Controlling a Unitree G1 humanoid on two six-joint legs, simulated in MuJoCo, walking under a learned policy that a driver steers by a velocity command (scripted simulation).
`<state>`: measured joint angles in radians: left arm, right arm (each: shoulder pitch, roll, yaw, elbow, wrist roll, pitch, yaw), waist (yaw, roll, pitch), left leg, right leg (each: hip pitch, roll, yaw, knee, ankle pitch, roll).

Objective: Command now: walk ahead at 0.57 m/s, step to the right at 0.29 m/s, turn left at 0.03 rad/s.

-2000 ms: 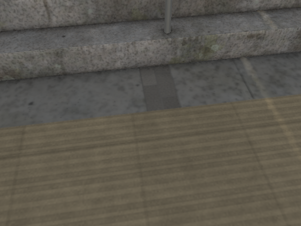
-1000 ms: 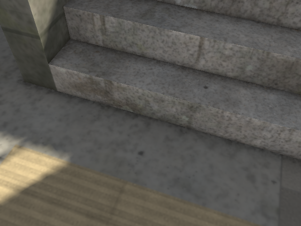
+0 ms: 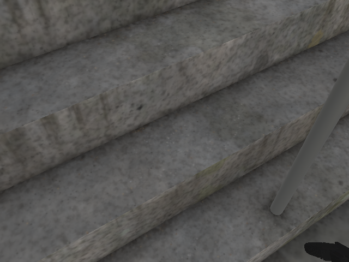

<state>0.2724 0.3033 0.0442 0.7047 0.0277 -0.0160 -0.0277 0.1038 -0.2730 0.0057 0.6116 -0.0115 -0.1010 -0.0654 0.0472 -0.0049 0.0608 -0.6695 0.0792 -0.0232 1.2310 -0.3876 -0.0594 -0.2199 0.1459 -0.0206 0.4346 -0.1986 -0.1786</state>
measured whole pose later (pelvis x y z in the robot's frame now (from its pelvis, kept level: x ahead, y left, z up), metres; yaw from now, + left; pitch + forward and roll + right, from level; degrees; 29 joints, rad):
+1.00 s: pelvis +0.44 +0.13 +0.23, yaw +47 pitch +2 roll +1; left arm 0.35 0.22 -0.01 0.89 0.00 0.00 0.05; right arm 0.00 -0.20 0.06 0.48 0.02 0.02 0.05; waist -0.01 0.03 0.02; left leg -0.96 -0.04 0.19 1.48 -0.65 0.17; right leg 0.00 -0.26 -0.32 0.53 -0.05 0.03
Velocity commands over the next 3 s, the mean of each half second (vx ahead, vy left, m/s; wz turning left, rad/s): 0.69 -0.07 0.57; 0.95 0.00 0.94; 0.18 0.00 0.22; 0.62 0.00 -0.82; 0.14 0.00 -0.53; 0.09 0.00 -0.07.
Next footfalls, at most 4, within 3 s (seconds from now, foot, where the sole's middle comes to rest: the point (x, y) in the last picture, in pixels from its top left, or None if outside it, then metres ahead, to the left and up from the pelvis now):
0.12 left None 0.09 0.12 -0.78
0.48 right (220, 241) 0.46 -0.09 -0.57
0.96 left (99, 188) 0.52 0.27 -0.37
1.72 right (68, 68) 0.79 0.37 -0.16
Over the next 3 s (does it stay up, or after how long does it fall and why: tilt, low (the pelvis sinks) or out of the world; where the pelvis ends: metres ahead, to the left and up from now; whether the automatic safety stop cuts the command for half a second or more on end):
stays up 0.55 0.57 0.62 its command is cut before an obstacle from the start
